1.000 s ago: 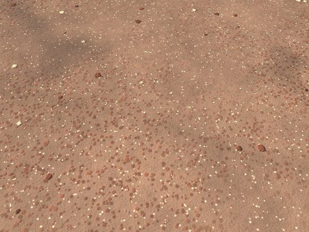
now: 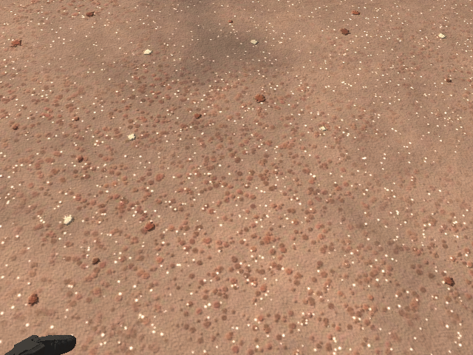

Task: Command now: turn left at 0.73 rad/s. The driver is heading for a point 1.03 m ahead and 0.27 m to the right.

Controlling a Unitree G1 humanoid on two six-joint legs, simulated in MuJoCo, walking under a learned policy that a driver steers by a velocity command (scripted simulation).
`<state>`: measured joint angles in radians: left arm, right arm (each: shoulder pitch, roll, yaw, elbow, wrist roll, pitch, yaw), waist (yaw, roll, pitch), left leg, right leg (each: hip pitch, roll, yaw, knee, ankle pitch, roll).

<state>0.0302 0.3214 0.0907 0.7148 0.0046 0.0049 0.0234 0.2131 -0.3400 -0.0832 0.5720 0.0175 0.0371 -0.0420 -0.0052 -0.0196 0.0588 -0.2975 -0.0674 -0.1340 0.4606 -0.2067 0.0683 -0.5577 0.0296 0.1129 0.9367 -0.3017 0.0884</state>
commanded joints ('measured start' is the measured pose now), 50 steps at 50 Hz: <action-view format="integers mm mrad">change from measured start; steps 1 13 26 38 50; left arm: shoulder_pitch -4 65 67 -36 499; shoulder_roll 63 198 30 30 136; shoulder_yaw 11 23 -9 -23 24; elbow -41 -49 -197 -188 -93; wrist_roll -4 -23 -57 -57 1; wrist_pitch -10 -30 -27 -50 -76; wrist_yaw -3 -34 -7 -80 -44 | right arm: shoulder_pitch -27 -35 93 237 231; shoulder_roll -158 -90 -145 -46 -100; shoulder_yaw -43 2 -46 5 40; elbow -83 -32 16 142 204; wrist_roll -8 -58 -49 -49 57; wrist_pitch -5 -38 -114 -154 -186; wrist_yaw -8 2 38 26 36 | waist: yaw -6 -45 -50 -100 245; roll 160 -170 219 89 -16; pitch -162 -92 -86 141 -475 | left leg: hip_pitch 157 27 442 311 -388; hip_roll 217 -11 508 282 105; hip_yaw -240 74 -561 206 -67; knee -75 205 -284 -354 998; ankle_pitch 230 -98 -582 98 -242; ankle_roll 139 -70 119 -25 58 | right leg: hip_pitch -6 290 -444 -450 1061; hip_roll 6 -227 -50 -123 -407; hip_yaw -12 290 128 -71 666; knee -91 -542 68 188 -584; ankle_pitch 35 466 -146 335 -425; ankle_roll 16 -275 -100 -83 -383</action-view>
